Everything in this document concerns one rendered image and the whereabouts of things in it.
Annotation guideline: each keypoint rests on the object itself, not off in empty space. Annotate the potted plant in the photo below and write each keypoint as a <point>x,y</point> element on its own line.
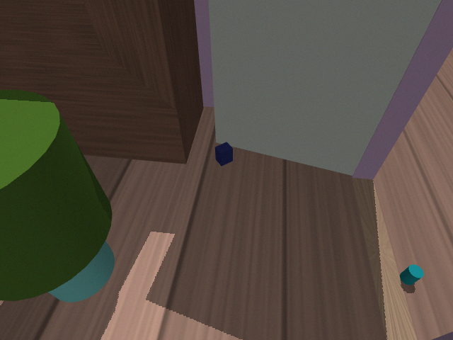
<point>54,215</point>

